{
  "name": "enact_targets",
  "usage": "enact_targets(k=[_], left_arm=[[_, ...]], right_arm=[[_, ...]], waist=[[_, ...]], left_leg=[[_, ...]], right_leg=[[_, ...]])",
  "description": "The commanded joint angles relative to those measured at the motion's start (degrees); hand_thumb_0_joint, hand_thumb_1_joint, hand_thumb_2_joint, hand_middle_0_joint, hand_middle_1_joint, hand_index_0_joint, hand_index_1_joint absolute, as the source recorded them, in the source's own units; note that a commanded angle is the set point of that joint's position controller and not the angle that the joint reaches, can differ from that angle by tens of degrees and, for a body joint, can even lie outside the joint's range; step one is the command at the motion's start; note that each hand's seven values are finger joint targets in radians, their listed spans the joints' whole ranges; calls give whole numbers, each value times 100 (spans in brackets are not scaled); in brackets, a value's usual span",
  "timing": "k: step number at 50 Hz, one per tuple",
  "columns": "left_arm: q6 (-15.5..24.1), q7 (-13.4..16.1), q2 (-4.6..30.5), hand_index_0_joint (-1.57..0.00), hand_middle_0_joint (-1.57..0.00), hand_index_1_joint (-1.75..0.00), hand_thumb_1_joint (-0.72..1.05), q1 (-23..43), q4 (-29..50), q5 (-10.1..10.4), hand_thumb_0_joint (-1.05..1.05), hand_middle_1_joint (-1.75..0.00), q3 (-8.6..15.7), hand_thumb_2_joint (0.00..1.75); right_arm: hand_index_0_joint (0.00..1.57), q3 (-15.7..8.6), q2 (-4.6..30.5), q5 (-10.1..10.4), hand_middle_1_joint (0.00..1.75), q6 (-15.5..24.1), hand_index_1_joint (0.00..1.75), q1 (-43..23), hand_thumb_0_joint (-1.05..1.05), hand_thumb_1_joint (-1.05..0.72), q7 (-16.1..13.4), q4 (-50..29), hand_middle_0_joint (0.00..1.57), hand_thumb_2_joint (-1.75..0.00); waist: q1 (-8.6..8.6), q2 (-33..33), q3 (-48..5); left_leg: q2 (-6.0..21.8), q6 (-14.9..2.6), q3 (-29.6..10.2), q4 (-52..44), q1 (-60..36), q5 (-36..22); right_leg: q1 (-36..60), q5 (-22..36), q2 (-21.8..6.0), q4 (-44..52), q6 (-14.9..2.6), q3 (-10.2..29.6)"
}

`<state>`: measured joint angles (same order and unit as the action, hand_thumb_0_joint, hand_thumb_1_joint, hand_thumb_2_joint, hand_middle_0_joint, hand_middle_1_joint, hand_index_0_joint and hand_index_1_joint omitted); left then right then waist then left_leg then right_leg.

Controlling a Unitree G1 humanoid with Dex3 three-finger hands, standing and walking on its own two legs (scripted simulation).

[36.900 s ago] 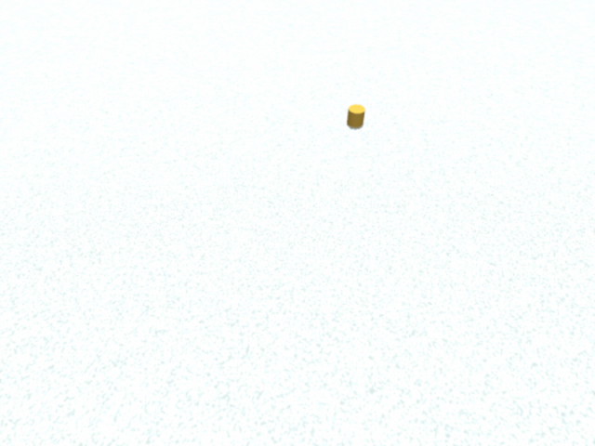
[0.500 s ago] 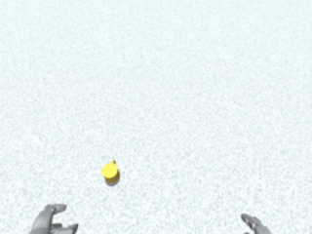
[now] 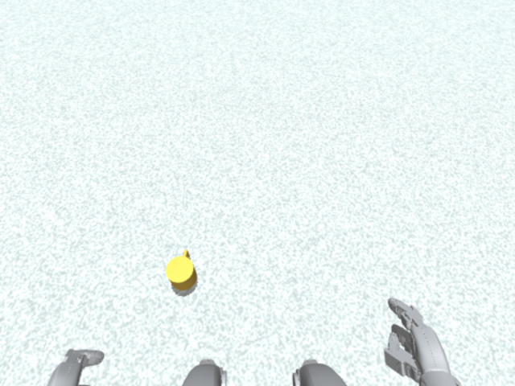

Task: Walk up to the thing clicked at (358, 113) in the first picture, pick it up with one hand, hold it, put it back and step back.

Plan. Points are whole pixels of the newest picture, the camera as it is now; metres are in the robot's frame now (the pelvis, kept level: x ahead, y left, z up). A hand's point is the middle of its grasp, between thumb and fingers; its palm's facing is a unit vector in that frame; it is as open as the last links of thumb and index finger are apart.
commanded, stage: rise first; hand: left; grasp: from above
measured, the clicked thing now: (183, 268) +0.53 +0.24 -0.66
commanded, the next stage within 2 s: none
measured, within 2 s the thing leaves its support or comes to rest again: neither
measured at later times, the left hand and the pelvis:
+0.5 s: hand out of the picture +0.12 +0.26 -0.16, palm faces -0.16 -0.85 -0.49, open 14.1 cm; pelvis -0.02 +0.00 -0.04, yaw +0 degrees
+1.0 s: hand (130, 330) +0.27 +0.29 -0.35, palm faces -0.45 -0.40 -0.80, open 14.0 cm; pelvis -0.08 -0.01 -0.22, yaw -2 degrees
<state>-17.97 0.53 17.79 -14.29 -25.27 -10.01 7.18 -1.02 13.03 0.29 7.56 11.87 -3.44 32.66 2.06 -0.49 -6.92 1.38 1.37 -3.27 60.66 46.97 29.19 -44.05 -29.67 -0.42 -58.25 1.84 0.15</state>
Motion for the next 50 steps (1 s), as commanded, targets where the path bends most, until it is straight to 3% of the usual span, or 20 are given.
enact_targets(k=[1, 5, 14, 21, 23, 26, 28, 32, 37, 38, 39, 42, 45, 48, 50], left_arm=[[-16, 69, 969, -6, -5, -108, -52, -209, 988, -101, 0, -110, 343, 95], [-39, 98, 963, -7, -5, -109, -53, -399, 1195, -140, 0, -110, 356, 95], [-9, 146, 1092, -5, -5, -108, -55, -612, 1410, -302, 0, -108, 472, 97], [138, 158, 1085, -6, -6, -107, -55, -676, 1474, -365, 0, -107, 454, 96], [237, 182, 1185, -6, -6, -107, -54, -325, 1443, -463, 0, -107, 469, 96], [549, 205, 1324, -8, -7, -106, -55, 508, 913, -770, 0, -107, 362, 95], [860, 228, 1574, -8, -7, -106, -56, 1051, 656, -941, 0, -107, 459, 95], [1515, 267, 1675, -7, -7, -108, -57, 1818, -23, -1478, 0, -108, 326, 97], [1951, 373, 2049, -8, -8, -111, -58, 2527, -355, -2168, 0, -111, 358, 99], [1989, 416, 2189, -7, -8, -111, -59, 2834, -504, -2305, 0, -110, 416, 100], [2006, 463, 2423, -7, -7, -112, -59, 2915, -807, -2453, 0, -112, 566, 101], [2092, 529, 2622, -8, -8, -112, -59, 3438, -1519, -2871, 0, -113, 642, 100], [2267, 558, 3046, -8, -7, -113, -59, 4099, -1668, -3215, 0, -114, 772, 101], [2517, 507, 3136, -7, -6, -113, -58, 4957, -2030, -3588, 0, -114, 580, 102], [2724, 506, 3560, -7, -6, -113, -58, 5586, -2194, -3872, 0, -113, 653, 102]], right_arm=[[20, -352, 869, -3, 30, 296, 30, 67, 0, -88, -87, -800, 20, -89], [20, -336, 826, -4, 30, 345, 30, 92, 0, -89, -98, -871, 20, -90], [20, -343, 786, -17, 30, 402, 30, 105, 0, -88, -137, -969, 20, -89], [20, -349, 814, -12, 30, 469, 30, -11, 0, -88, -131, -1023, 20, -89], [20, -340, 819, -15, 30, 510, 30, -27, 0, -87, -126, -985, 20, -89], [20, -333, 869, -22, 30, 618, 30, -109, 0, -89, -111, -864, 20, -90], [20, -355, 901, -43, 30, 683, 30, -152, 0, -91, -87, -739, 20, -90], [20, -411, 1019, -62, 30, 838, 30, -270, 0, -90, 24, -482, 20, -90], [20, -511, 1191, -37, 30, 825, 30, -238, 0, -91, 149, -252, 20, -90], [20, -516, 1233, -34, 30, 797, 30, -240, 0, -92, 167, -192, 20, -91], [20, -512, 1253, -19, 30, 764, 30, -216, 0, -91, 186, -105, 20, -91], [20, -504, 1237, -5, 30, 640, 30, -103, 0, -93, 291, 29, 20, -91], [20, -561, 1271, -48, 30, 499, 30, 18, 0, -92, 413, 165, 20, -91], [20, -592, 1324, -101, 30, 391, 30, 178, 0, -91, 484, 360, 20, -91], [20, -606, 1363, -130, 30, 302, 30, 292, 0, -90, 500, 436, 20, -90]], waist=[[2, -396, -1304], [-16, -384, -1428], [-30, -280, -1603], [-31, -424, -1466], [19, -479, -1383], [200, -396, -1080], [184, -380, -1251], [141, -501, -1664], [32, -794, -2647], [62, -716, -2722], [-17, -716, -2759], [-79, -440, -3030], [-189, -391, -3626], [11, -410, -3701], [97, -303, -3830]], left_leg=[[-1, -116, 175, -565, -934, -2371], [-17, -123, 188, -352, -796, -2466], [-88, -188, 244, 36, -348, -2061], [-78, -155, 182, 67, -11, -1491], [-72, -158, 175, 152, 134, -1231], [-74, -199, 154, 507, 732, -598], [-93, -222, 223, 869, 1087, -436], [-110, -190, 186, 1471, 1646, -150], [-113, -140, 127, 2157, 1950, -450], [-97, -135, 71, 2254, 2103, -408], [-112, -153, 96, 2459, 2304, -562], [-178, -243, 225, 3088, 2986, -821], [-182, -270, 277, 3578, 3318, -1046], [-138, -267, 233, 3954, 3544, -859], [-126, -290, 253, 4230, 3885, -570]], right_leg=[[312, 1872, 156, 391, -260, -291], [246, 1998, 150, 223, -253, -272], [58, 1942, 144, 52, -224, -216], [-371, 1307, 183, -152, -283, -256], [-610, 1101, 177, -260, -287, -247], [-1311, 583, 178, -574, -292, -217], [-1604, 459, 168, -854, -285, -153], [-2475, 165, 156, -1657, -312, -117], [-3183, 427, 182, -2515, -354, -143], [-3358, 375, 188, -2666, -360, -184], [-3463, 493, 182, -2814, -356, -176], [-3599, 750, 211, -3102, -327, -162], [-3568, 984, 197, -3474, -297, -154], [-4059, 780, 206, -3816, -306, -258], [-4170, 586, 223, -3938, -283, -255]])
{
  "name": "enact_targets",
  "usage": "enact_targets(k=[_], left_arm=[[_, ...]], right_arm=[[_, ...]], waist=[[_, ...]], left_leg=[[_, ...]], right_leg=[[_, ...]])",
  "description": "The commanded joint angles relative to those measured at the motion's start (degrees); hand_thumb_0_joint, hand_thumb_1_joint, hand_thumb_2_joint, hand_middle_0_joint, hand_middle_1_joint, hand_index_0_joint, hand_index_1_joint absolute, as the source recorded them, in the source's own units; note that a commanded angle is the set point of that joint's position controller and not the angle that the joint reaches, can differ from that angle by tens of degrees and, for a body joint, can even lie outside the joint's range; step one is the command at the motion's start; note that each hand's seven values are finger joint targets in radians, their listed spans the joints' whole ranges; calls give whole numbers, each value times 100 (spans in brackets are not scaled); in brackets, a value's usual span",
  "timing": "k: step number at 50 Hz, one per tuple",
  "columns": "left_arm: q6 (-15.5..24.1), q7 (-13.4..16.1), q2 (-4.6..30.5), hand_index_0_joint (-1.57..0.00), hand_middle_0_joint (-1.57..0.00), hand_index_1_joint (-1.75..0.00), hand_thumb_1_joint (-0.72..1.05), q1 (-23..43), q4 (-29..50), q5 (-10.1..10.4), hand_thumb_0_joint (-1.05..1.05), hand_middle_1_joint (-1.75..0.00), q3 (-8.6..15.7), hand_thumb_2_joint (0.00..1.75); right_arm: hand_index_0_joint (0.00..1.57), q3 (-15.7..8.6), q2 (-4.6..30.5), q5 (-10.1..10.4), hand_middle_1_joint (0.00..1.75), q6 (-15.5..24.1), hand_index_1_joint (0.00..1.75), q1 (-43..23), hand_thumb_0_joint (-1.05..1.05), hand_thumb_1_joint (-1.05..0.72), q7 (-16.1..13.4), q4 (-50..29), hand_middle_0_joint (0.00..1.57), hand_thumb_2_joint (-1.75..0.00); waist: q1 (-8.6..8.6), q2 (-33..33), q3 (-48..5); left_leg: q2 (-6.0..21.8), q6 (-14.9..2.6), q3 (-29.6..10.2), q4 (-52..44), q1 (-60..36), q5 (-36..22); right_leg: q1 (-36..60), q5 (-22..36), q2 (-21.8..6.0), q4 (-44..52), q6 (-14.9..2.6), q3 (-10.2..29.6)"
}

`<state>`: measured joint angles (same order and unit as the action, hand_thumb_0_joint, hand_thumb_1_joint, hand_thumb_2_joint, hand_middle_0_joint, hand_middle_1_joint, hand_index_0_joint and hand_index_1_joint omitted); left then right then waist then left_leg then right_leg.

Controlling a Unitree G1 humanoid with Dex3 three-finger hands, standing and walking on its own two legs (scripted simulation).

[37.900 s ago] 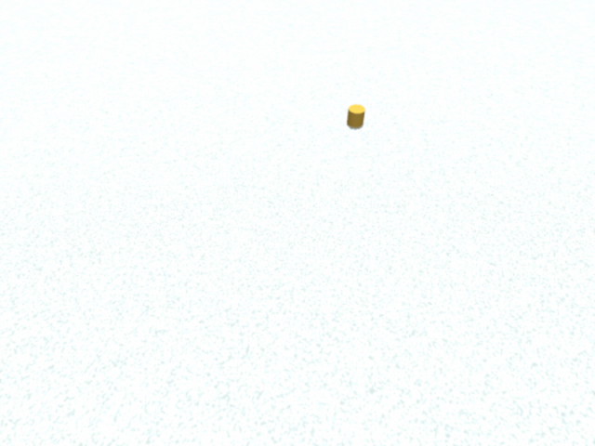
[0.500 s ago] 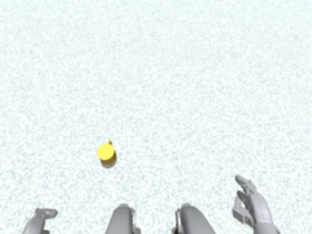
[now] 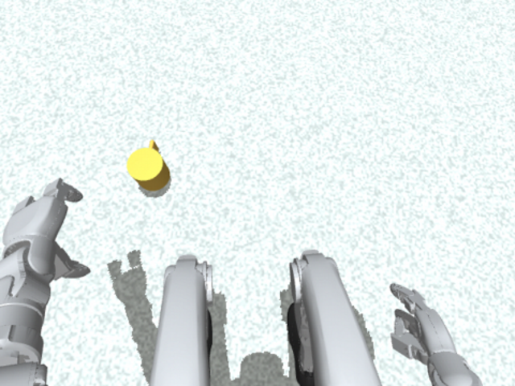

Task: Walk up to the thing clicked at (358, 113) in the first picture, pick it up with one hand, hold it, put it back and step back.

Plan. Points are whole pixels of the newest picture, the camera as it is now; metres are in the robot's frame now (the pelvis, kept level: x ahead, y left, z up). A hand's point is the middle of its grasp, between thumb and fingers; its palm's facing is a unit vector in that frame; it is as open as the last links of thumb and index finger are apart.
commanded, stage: rise first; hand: left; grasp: from above
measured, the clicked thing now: (150, 164) +0.60 +0.27 -0.44
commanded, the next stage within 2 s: none
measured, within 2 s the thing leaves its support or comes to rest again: neither
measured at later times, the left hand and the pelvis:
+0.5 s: hand (93, 197) +0.44 +0.33 -0.24, palm faces -0.46 -0.05 -0.89, open 14.0 cm; pelvis -0.02 +0.02 -0.11, yaw -4 degrees
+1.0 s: hand (106, 182) +0.49 +0.33 -0.29, palm faces -0.45 -0.03 -0.89, open 14.1 cm; pelvis -0.02 +0.02 -0.13, yaw -7 degrees
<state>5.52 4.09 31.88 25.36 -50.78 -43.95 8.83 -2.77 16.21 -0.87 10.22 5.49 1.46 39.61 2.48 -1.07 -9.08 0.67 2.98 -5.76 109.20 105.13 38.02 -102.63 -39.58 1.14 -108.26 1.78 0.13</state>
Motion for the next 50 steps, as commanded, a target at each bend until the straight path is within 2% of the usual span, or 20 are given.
enact_targets(k=[1, 4, 6, 7, 11, 13, 15, 16, 20, 26, 32, 35, 37, 38, 42, 43, 44, 45, 49, 50], left_arm=[[476, 147, 2244, -7, -6, -112, -56, 1771, 149, -629, 0, -113, 479, 101], [760, 229, 2531, -6, -5, -112, -54, 2359, -52, -953, 0, -113, 496, 102], [905, 294, 2511, -6, -4, -110, -52, 2784, -60, -1113, 0, -112, 362, 101], [962, 356, 2729, -6, -4, -110, -53, 2995, -39, -1184, 0, -112, 474, 102], [1061, 533, 3014, -6, -4, -109, -52, 3415, -606, -1568, 0, -110, 411, 101], [1076, 639, 3206, -6, -5, -107, -52, 3560, -777, -1800, 0, -108, 486, 101], [1083, 737, 3133, -6, -5, -106, -53, 3688, -905, -1965, 0, -107, 385, 101], [1079, 790, 3251, -6, -5, -105, -53, 3789, -1024, -2089, 0, -106, 381, 101], [1063, 971, 3277, -6, -6, -103, -54, 4095, -1306, -2425, 0, -103, 252, 102], [1092, 1135, 3332, -6, -6, -101, -55, 4479, -1557, -2780, 0, -101, 108, 101], [1193, 1151, 3568, -7, -6, -102, -53, 4784, -1654, -2874, 0, -103, 130, 99], [1211, 1190, 3697, -7, -6, -103, -53, 4949, -1617, -2900, 0, -105, 173, 98], [1170, 1227, 3527, -7, -6, -103, -54, 4894, -1844, -2877, 0, -104, 121, 99], [1165, 1258, 3602, -6, -5, -103, -55, 4951, -1780, -2903, 0, -104, 141, 100], [1104, 1304, 3694, -7, -5, -104, -54, 5094, -1903, -3010, 0, -105, 114, 99], [1109, 1300, 3678, -6, -6, -104, -55, 5141, -1922, -3011, 0, -105, 79, 100], [1104, 1300, 3761, -6, -6, -104, -55, 5182, -1886, -2996, 0, -105, 104, 100], [1076, 1300, 3724, -6, -6, -105, -56, 5035, -2086, -2996, 0, -105, 91, 100], [1075, 1313, 3842, -7, -6, -105, -55, 5238, -2052, -2923, 0, -106, 96, 100], [1051, 1306, 3861, -6, -5, -105, -56, 5115, -2194, -2947, 0, -106, 119, 100]], right_arm=[[20, -413, 1056, -38, 30, -3, 30, 949, 0, -89, 26, -207, 20, -90], [20, -368, 1088, -100, 30, -115, 30, 1091, 0, -87, 72, -151, 20, -90], [20, -328, 1073, -145, 30, -191, 30, 1174, 0, -87, 112, -111, 20, -89], [20, -341, 1112, -157, 30, -230, 30, 1202, 0, -87, 113, -88, 20, -89], [20, -277, 1157, -230, 30, -407, 30, 1227, 0, -87, 157, -22, 20, -89], [20, -251, 1168, -261, 30, -526, 30, 1239, 0, -88, 175, -19, 20, -90], [20, -195, 1176, -289, 30, -635, 30, 1257, 0, -88, 209, -4, 20, -90], [20, -174, 1193, -296, 30, -684, 30, 1225, 0, -88, 218, 8, 20, -90], [20, -117, 1272, -348, 30, -832, 30, 1253, 0, -89, 260, 69, 20, -90], [20, -22, 1351, -471, 30, -976, 30, 1442, 0, -90, 339, 114, 20, -90], [20, 74, 1375, -607, 30, -1064, 30, 1538, 0, -91, 394, 83, 20, -90], [20, 144, 1391, -653, 30, -1091, 30, 1553, 0, -91, 418, 47, 20, -91], [20, 178, 1428, -687, 30, -1105, 30, 1576, 0, -91, 449, 24, 20, -90], [20, 190, 1444, -682, 30, -1110, 30, 1550, 0, -91, 448, 24, 20, -90], [20, 247, 1478, -714, 30, -1151, 30, 1583, 0, -91, 479, 13, 20, -90], [20, 295, 1462, -730, 30, -1161, 30, 1591, 0, -91, 490, -6, 20, -91], [20, 299, 1454, -711, 30, -1167, 30, 1590, 0, -91, 491, -9, 20, -91], [20, 355, 1441, -743, 30, -1170, 30, 1622, 0, -91, 501, -13, 20, -91], [20, 427, 1476, -780, 30, -1166, 30, 1656, 0, -91, 519, -35, 20, -91], [20, 439, 1488, -775, 30, -1174, 30, 1646, 0, -91, 515, -30, 20, -91]], waist=[[82, -230, -3501], [138, -289, -3634], [230, -446, -3727], [187, -540, -3849], [336, -820, -3367], [316, -922, -3358], [396, -1045, -3236], [435, -1110, -3182], [549, -1374, -3092], [790, -1750, -3265], [936, -1577, -3287], [949, -1827, -3412], [1056, -1909, -3200], [1015, -2027, -3266], [1117, -2127, -3240], [1173, -2118, -3193], [1116, -2084, -3245], [1177, -1940, -3165], [1275, -1924, -3196], [1237, -1849, -3112]], left_leg=[[-54, -448, 497, -524, -1695, -1223], [-64, -457, 506, -264, -1399, -991], [-63, -454, 501, -132, -1360, -889], [-62, -443, 487, -106, -1455, -803], [-60, -434, 453, 19, -1102, -237], [-69, -440, 448, 79, -1038, -143], [-85, -435, 387, 106, -983, -81], [-101, -436, 375, 144, -913, -37], [-90, -387, 210, 180, -1066, -113], [-82, -331, 132, 507, -1329, -944], [-100, -426, 214, 834, -1006, -914], [-75, -401, 175, 868, -1129, -1034], [-26, -350, 40, 790, -1232, -1019], [-26, -345, 43, 798, -1299, -1056], [-14, -348, 39, 937, -1230, -1184], [-29, -358, 44, 964, -1134, -1198], [-44, -384, 92, 1008, -1073, -1163], [-37, -417, 115, 1093, -981, -1240], [-22, -439, 104, 1193, -911, -1314], [-20, -437, 103, 1196, -840, -1272]], right_leg=[[1487, 1383, 73, 959, -282, -274], [1369, 1139, 88, 756, -273, -335], [1234, 1031, 100, 655, -277, -369], [1100, 914, 116, 595, -291, -399], [496, 342, 156, 351, -327, -545], [326, 239, 172, 247, -343, -592], [93, 218, 164, 103, -359, -655], [-45, 181, 170, 26, -375, -680], [-553, 368, 137, -303, -413, -792], [-737, 1036, 114, -643, -405, -809], [-499, 1114, 146, -607, -350, -826], [-558, 1190, 158, -716, -357, -858], [-848, 1119, 128, -810, -352, -922], [-903, 1145, 149, -829, -365, -930], [-928, 1282, 152, -901, -360, -935], [-881, 1311, 170, -920, -357, -940], [-799, 1320, 182, -884, -364, -914], [-658, 1408, 201, -853, -333, -930], [-571, 1515, 221, -879, -313, -938], [-598, 1477, 225, -886, -314, -943]])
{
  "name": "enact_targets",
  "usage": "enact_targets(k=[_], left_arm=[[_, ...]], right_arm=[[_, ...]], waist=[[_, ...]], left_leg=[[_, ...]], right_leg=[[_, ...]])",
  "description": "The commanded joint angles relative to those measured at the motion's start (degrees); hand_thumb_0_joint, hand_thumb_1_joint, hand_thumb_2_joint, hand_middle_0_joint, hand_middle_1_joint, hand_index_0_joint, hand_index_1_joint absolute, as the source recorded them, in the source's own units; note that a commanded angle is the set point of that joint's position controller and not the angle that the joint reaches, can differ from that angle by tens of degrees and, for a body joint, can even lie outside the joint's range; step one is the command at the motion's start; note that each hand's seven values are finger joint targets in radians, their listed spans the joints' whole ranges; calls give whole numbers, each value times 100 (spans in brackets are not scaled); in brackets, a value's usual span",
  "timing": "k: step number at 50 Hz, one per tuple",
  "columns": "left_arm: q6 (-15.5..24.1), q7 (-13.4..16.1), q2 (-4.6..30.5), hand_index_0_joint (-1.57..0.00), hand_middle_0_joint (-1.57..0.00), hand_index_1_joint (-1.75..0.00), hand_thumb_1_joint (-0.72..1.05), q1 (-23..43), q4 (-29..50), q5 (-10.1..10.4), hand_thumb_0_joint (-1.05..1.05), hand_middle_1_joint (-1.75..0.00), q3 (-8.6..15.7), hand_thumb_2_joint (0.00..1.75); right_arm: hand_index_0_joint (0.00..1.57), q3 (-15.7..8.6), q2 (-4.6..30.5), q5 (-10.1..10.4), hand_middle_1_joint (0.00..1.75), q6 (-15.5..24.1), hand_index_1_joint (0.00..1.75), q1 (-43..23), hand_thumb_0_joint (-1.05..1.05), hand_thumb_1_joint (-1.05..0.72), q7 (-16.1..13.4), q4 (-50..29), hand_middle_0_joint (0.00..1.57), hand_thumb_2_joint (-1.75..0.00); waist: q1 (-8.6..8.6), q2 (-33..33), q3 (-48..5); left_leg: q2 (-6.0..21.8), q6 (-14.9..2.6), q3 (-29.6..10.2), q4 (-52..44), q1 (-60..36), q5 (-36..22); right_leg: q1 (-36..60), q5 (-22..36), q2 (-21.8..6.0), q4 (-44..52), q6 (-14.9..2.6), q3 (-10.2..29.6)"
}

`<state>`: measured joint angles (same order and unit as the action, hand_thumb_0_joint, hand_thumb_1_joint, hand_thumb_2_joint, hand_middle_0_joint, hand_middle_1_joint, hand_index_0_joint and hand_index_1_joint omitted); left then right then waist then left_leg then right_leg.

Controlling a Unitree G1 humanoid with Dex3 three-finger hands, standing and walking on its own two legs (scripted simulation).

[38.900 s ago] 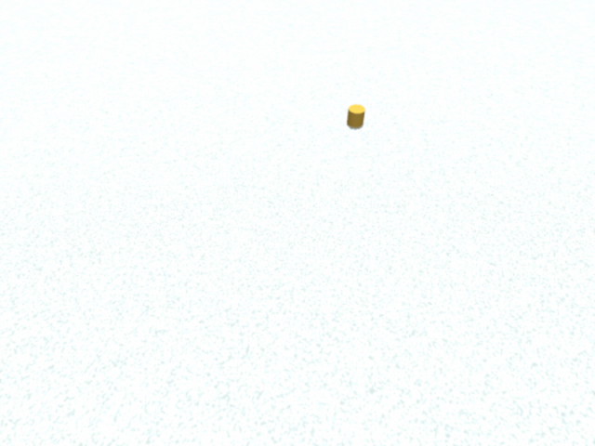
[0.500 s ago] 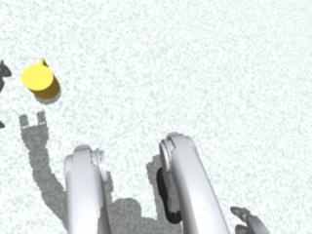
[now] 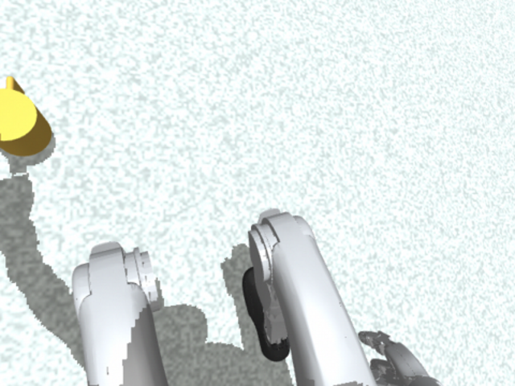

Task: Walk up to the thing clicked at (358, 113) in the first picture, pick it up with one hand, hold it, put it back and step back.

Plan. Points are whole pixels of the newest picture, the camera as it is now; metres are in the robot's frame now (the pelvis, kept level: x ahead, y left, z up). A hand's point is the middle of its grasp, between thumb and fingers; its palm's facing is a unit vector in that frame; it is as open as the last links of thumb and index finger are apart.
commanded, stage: rise first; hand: left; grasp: from above
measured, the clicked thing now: (15, 115) +0.58 +0.32 -0.31
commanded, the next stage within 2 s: none
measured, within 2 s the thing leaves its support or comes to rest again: neither
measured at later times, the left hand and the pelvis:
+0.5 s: hand out of the picture +0.49 +0.36 -0.17, palm faces -0.45 -0.08 -0.89, open 14.1 cm; pelvis +0.00 +0.00 -0.01, yaw -2 degrees
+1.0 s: hand out of the picture +0.50 +0.36 -0.18, palm faces -0.45 -0.09 -0.89, open 14.1 cm; pelvis +0.00 +0.01 -0.02, yaw -3 degrees
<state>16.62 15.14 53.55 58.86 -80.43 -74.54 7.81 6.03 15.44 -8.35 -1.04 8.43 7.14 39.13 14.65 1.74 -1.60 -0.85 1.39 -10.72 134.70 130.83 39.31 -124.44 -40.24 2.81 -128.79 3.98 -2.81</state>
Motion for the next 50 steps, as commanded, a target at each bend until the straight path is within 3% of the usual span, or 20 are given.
enact_targets(k=[1, 4, 9, 12, 14, 16, 18, 20, 25, 29, 35, 39, 41, 43, 50], left_arm=[[-49, 195, 1796, -7, -5, -105, -55, 1922, 851, 115, 0, -106, 215, 99], [-64, 188, 1858, -4, -6, -103, -61, 1956, 773, 135, 0, -101, 226, 107], [-77, 165, 1904, -6, -6, -105, -58, 1907, 703, 91, 0, -105, 161, 102], [-90, 166, 2073, -6, -6, -105, -56, 2038, 810, 124, 0, -106, 245, 100], [-96, 135, 1946, -6, -6, -106, -56, 2033, 782, 148, 0, -107, 148, 100], [-108, 133, 2078, -7, -6, -105, -55, 1992, 752, 125, 0, -106, 210, 100], [-108, 109, 1936, -6, -6, -105, -56, 2030, 751, 148, 0, -106, 115, 101], [-105, 120, 2074, -6, -6, -105, -57, 2109, 808, 103, 0, -106, 155, 101], [-110, 104, 2029, -7, -6, -105, -57, 2188, 816, 182, 0, -106, 113, 100], [-120, 84, 2089, -7, -6, -105, -56, 2133, 697, 126, 0, -105, 81, 100], [-104, 68, 2122, -7, -7, -104, -56, 2255, 600, 125, 0, -105, 24, 100], [-100, 84, 2246, -7, -7, -104, -56, 2427, 712, 107, 0, -104, 58, 100], [-139, 62, 2152, -7, -7, -105, -56, 2255, 483, 135, 0, -105, 4, 100], [-109, 58, 2207, -8, -8, -104, -56, 2425, 609, 98, 0, -104, -35, 100], [-136, 44, 2345, -8, -8, -103, -57, 2382, 532, 101, 0, -103, -13, 100]], right_arm=[[20, -426, 1551, -23, 30, -49, 30, 1324, 0, -91, -48, -4, 20, -90], [20, -388, 1593, -28, 30, -61, 30, 1285, 0, -91, -58, -32, 20, -90], [20, -300, 1602, -43, 30, -97, 30, 1330, 0, -91, -42, -81, 20, -90], [20, -299, 1665, -35, 30, -124, 30, 1335, 0, -91, -53, -85, 20, -90], [20, -247, 1653, -52, 30, -136, 30, 1340, 0, -91, -43, -108, 20, -90], [20, -253, 1693, -27, 30, -162, 30, 1322, 0, -91, -50, -116, 20, -90], [20, -218, 1682, -42, 30, -174, 30, 1334, 0, -91, -47, -122, 20, -90], [20, -199, 1696, -20, 30, -201, 30, 1328, 0, -91, -50, -128, 20, -90], [20, -154, 1698, -13, 30, -199, 30, 1339, 0, -91, -48, -140, 20, -90], [20, -96, 1710, -23, 30, -218, 30, 1341, 0, -91, -37, -181, 20, -90], [20, -35, 1730, -23, 30, -215, 30, 1275, 0, -91, -51, -226, 20, -90], [20, -18, 1778, -4, 30, -234, 30, 1269, 0, -91, -54, -275, 20, -90], [20, 1, 1766, -16, 30, -229, 30, 1252, 0, -91, -51, -293, 20, -90], [20, 36, 1778, -19, 30, -248, 30, 1261, 0, -91, -64, -279, 20, -90], [20, 78, 1831, -10, 30, -262, 30, 1218, 0, -91, -76, -331, 20, -90]], waist=[[43, -2248, -3852], [48, -2292, -3742], [107, -2255, -3808], [106, -2350, -3932], [149, -2400, -3838], [112, -2520, -3787], [201, -2543, -3723], [174, -2555, -3800], [263, -2566, -3684], [298, -2569, -3733], [367, -2530, -3432], [394, -2655, -3655], [401, -2576, -3450], [465, -2631, -3613], [455, -2678, -3509]], left_leg=[[135, -274, 624, -1347, -3326, -1313], [154, -267, 607, -1312, -3274, -1171], [138, -279, 609, -1265, -3136, -1209], [154, -270, 572, -1208, -3246, -1379], [157, -262, 548, -1231, -3238, -1359], [165, -241, 518, -1251, -3309, -1301], [167, -234, 492, -1233, -3328, -1343], [160, -246, 523, -1181, -3269, -1367], [174, -243, 480, -1148, -3291, -1454], [185, -250, 465, -1107, -3303, -1548], [173, -251, 453, -1126, -3009, -1113], [181, -229, 406, -1113, -3177, -1269], [189, -241, 407, -1082, -3113, -1287], [188, -259, 450, -1011, -3123, -1354], [203, -244, 380, -1020, -3176, -1357]], right_leg=[[1610, 1497, 72, 1159, -545, -648], [1452, 1390, 72, 1112, -554, -666], [1632, 1448, 112, 1088, -542, -698], [1605, 1585, 109, 1016, -538, -711], [1540, 1561, 110, 1002, -540, -725], [1385, 1485, 102, 960, -555, -744], [1370, 1527, 99, 956, -556, -757], [1413, 1561, 114, 940, -558, -746], [1381, 1639, 90, 911, -542, -757], [1442, 1701, 121, 889, -536, -778], [1303, 1405, 118, 893, -550, -805], [1299, 1526, 122, 837, -550, -823], [1255, 1536, 120, 843, -546, -819], [1369, 1604, 145, 875, -529, -808], [1224, 1578, 146, 829, -543, -845]])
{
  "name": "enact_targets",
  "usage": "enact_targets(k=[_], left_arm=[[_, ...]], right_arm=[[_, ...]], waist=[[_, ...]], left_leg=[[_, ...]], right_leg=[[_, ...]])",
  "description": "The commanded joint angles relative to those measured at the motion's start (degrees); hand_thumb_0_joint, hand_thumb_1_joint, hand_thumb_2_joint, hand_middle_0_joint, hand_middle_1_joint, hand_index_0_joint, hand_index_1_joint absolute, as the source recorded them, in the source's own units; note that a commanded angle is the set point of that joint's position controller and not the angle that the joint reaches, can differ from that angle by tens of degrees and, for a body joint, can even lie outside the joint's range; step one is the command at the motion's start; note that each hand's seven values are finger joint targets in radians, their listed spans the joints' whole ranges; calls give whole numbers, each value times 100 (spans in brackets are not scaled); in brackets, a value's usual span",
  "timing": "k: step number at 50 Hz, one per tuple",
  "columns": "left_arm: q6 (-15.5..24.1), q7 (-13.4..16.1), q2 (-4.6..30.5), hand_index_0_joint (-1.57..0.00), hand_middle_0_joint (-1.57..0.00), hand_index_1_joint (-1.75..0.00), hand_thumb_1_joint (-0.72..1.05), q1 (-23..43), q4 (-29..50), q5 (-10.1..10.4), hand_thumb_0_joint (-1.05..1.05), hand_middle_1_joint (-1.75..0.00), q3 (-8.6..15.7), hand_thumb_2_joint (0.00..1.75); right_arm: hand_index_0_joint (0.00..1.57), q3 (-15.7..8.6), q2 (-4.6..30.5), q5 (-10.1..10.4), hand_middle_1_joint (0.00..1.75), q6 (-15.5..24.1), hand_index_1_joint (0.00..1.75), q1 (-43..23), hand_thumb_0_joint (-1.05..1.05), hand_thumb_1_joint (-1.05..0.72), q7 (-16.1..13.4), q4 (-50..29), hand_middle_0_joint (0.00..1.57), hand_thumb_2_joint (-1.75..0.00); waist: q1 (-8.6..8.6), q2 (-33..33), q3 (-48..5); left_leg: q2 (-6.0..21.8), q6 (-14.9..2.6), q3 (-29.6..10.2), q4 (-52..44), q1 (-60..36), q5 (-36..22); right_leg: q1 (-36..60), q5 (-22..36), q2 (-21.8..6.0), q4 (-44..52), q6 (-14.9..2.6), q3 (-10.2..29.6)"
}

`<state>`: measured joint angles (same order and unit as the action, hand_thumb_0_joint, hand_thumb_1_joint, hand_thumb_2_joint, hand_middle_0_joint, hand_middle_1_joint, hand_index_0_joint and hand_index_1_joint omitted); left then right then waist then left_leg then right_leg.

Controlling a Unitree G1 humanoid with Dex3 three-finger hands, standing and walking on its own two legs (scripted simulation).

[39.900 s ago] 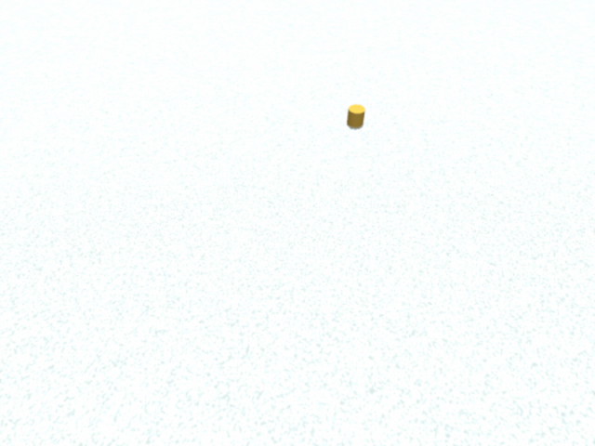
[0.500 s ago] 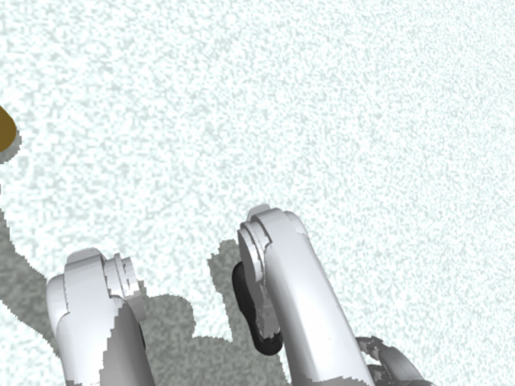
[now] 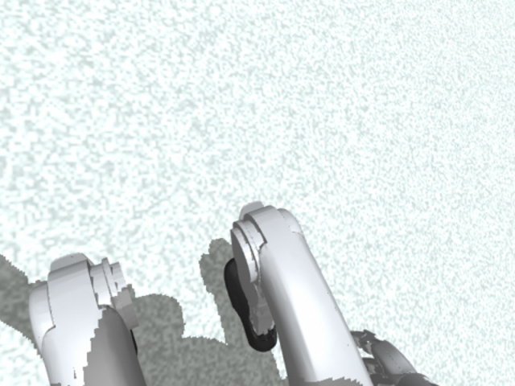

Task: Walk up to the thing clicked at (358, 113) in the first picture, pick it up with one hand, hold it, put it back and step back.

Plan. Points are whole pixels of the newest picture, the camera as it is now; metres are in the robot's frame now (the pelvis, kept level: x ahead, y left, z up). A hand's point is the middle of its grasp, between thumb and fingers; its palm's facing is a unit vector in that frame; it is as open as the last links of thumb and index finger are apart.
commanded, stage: rise first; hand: left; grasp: from above
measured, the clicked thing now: out of the picture +0.56 +0.35 -0.29
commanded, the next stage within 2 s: none
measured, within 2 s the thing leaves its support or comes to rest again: neither
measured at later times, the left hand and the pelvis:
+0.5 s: hand out of the picture +0.49 +0.38 -0.17, palm faces -0.44 -0.11 -0.89, open 14.1 cm; pelvis +0.00 +0.00 +0.00, yaw -1 degrees
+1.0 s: hand out of the picture +0.49 +0.38 -0.16, palm faces -0.43 -0.11 -0.90, open 14.2 cm; pelvis -0.01 +0.00 +0.00, yaw -1 degrees
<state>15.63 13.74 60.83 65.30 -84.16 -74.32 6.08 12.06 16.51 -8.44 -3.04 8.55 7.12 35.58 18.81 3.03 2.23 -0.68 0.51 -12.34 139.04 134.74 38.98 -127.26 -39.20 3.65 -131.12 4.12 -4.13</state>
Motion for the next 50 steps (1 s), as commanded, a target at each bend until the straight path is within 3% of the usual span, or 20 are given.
enact_targets(k=[1, 8, 9, 12, 16, 24, 26, 30, 35, 36, 37, 42, 50], left_arm=[[-36, 189, 1610, -8, -8, -104, -58, 1716, 919, 87, 0, -103, 162, 101], [-32, 199, 1703, -8, -9, -103, -58, 1709, 807, 79, 0, -102, 175, 101], [-8, 213, 1816, -9, -9, -102, -55, 1914, 1080, 78, 0, -102, 223, 99], [-15, 190, 1650, -8, -9, -103, -58, 1807, 818, 87, 0, -102, 132, 101], [-15, 163, 1781, -8, -9, -102, -58, 1789, 786, 74, 0, -101, 170, 102], [38, 118, 1942, -10, -11, -102, -56, 1873, 997, 88, 0, -101, 209, 100], [2, 90, 1823, -9, -11, -101, -57, 1746, 914, 109, 0, -100, 185, 101], [-1, 94, 1853, -8, -9, -102, -58, 1881, 1115, 107, 0, -101, 178, 102], [-8, 57, 1777, -8, -9, -102, -59, 1739, 910, 151, 0, -101, 94, 102], [-10, 65, 1858, -8, -9, -103, -58, 1763, 1005, 150, 0, -101, 157, 102], [-30, 46, 1779, -7, -8, -104, -60, 1620, 751, 139, 0, -103, 96, 103], [11, 39, 1982, -7, -8, -104, -60, 1903, 1151, 165, 0, -102, 221, 104], [54, 6, 1901, -5, -7, -104, -61, 1899, 968, 112, 0, -102, 108, 107]], right_arm=[[20, -503, 1720, -4, 30, -62, 30, 1220, 0, -91, -70, 8, 20, -90], [20, -453, 1737, -12, 30, -56, 30, 1182, 0, -91, -74, -24, 20, -90], [20, -448, 1755, -13, 30, -68, 30, 1164, 0, -91, -83, -57, 20, -90], [20, -424, 1765, -25, 30, -72, 30, 1172, 0, -91, -76, -50, 20, -90], [20, -398, 1791, -30, 30, -83, 30, 1156, 0, -91, -82, -97, 20, -90], [20, -348, 1794, -52, 30, -117, 30, 1155, 0, -91, -99, -154, 20, -90], [20, -376, 1826, -47, 30, -119, 30, 1184, 0, -91, -92, -162, 20, -90], [20, -375, 1814, -39, 30, -155, 30, 1158, 0, -91, -104, -184, 20, -90], [20, -326, 1779, -35, 30, -167, 30, 1139, 0, -91, -110, -194, 20, -90], [20, -355, 1821, -20, 30, -172, 30, 1111, 0, -91, -122, -223, 20, -90], [20, -332, 1787, -23, 30, -169, 30, 1082, 0, -91, -119, -226, 20, -90], [20, -334, 1837, -29, 30, -178, 30, 1094, 0, -91, -133, -249, 20, -90], [20, -276, 1768, -40, 30, -174, 30, 1095, 0, -91, -150, -224, 20, -90]], waist=[[53, -2814, -3863], [104, -2852, -3715], [67, -2940, -3909], [151, -2937, -3678], [160, -2951, -3648], [167, -2994, -3866], [155, -2995, -3718], [156, -3069, -3924], [197, -2826, -3773], [128, -2861, -3794], [166, -2835, -3561], [168, -2995, -3832], [231, -2908, -3643]], left_leg=[[192, -141, 521, -1478, -3613, -1371], [197, -144, 514, -1422, -3533, -1317], [201, -141, 538, -1435, -3556, -1318], [208, -119, 470, -1491, -3586, -1285], [206, -115, 467, -1479, -3540, -1302], [218, -135, 509, -1397, -3578, -1524], [219, -109, 457, -1442, -3684, -1554], [221, -121, 488, -1423, -3691, -1561], [212, -162, 527, -1370, -3404, -1421], [207, -151, 518, -1407, -3456, -1416], [210, -144, 504, -1429, -3359, -1300], [222, -130, 493, -1396, -3646, -1480], [217, -154, 530, -1415, -3359, -1126]], right_leg=[[1516, 1495, 51, 1043, -557, -725], [1471, 1471, 52, 1030, -555, -725], [1567, 1481, 60, 1041, -554, -724], [1415, 1433, 40, 1016, -562, -758], [1481, 1461, 27, 1009, -558, -759], [1697, 1605, 47, 1044, -548, -756], [1525, 1586, 34, 1039, -570, -779], [1613, 1628, 44, 1033, -552, -775], [1684, 1560, 68, 1088, -536, -759], [1638, 1546, 57, 1091, -556, -760], [1528, 1438, 59, 1081, -565, -764], [1577, 1545, 51, 1084, -564, -767], [1625, 1344, 56, 1124, -540, -748]])
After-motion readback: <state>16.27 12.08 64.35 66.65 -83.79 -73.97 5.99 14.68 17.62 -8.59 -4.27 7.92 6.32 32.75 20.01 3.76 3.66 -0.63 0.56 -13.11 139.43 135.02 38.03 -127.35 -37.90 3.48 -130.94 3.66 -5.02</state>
